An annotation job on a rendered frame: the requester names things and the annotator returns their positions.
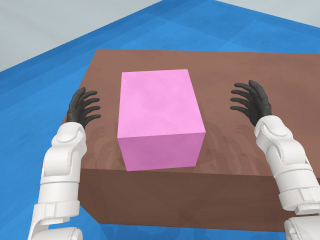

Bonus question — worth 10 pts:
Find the left robot hand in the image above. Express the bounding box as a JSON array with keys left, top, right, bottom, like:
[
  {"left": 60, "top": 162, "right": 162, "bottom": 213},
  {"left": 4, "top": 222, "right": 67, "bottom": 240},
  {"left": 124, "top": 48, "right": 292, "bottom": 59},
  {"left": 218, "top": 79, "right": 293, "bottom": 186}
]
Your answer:
[{"left": 66, "top": 87, "right": 101, "bottom": 130}]

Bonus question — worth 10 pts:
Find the left robot upper arm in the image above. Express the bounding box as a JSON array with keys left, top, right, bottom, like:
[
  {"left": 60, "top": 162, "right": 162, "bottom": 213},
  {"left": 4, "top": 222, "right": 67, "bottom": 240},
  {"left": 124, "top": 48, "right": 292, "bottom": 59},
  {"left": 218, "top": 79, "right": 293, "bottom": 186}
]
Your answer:
[{"left": 31, "top": 227, "right": 83, "bottom": 240}]

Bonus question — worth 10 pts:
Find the robot right forearm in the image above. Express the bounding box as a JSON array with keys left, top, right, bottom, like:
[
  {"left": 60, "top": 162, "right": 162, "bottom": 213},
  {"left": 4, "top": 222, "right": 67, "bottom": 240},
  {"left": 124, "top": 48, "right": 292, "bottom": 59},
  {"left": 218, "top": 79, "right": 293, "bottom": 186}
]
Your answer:
[{"left": 254, "top": 115, "right": 320, "bottom": 215}]

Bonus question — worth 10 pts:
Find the right robot upper arm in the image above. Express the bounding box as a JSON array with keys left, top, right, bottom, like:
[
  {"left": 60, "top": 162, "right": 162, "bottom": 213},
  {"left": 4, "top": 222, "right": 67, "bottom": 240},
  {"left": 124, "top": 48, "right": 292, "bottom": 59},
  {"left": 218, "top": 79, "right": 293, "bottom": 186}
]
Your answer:
[{"left": 284, "top": 215, "right": 320, "bottom": 240}]

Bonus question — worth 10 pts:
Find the pedestal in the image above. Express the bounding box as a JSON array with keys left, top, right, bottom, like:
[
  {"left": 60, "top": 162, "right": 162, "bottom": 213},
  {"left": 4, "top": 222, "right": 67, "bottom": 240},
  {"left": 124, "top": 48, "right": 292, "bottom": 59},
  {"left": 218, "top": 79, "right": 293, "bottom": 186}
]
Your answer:
[{"left": 41, "top": 48, "right": 320, "bottom": 233}]

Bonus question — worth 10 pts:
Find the right robot hand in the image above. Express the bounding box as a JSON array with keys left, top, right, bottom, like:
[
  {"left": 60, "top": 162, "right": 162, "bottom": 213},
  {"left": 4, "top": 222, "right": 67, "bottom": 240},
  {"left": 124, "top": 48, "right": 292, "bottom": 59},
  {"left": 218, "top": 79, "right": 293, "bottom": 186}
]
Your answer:
[{"left": 230, "top": 80, "right": 272, "bottom": 127}]

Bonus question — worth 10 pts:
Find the carton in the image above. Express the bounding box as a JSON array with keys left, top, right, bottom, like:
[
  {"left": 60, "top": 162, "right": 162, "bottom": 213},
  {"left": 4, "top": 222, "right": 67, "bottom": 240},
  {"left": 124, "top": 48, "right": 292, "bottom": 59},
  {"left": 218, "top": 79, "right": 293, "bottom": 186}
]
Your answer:
[{"left": 117, "top": 69, "right": 206, "bottom": 172}]

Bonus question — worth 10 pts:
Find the robot left forearm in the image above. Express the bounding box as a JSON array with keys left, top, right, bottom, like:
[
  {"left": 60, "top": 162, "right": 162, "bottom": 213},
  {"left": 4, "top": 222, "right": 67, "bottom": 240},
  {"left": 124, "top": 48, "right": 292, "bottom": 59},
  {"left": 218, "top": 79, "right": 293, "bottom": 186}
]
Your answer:
[{"left": 27, "top": 122, "right": 87, "bottom": 240}]

